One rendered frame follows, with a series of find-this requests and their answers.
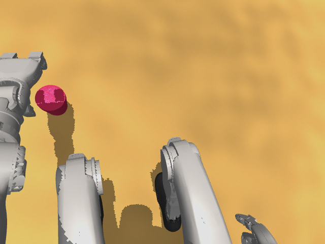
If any right robot hand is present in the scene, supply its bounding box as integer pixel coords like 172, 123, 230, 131
235, 214, 277, 244

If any cup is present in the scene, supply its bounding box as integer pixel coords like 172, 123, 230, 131
35, 85, 68, 115

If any left robot arm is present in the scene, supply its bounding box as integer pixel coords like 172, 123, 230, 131
0, 77, 30, 244

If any left robot hand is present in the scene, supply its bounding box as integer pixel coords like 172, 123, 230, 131
0, 52, 47, 117

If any right robot foot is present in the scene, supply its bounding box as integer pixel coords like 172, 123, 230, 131
155, 172, 181, 232

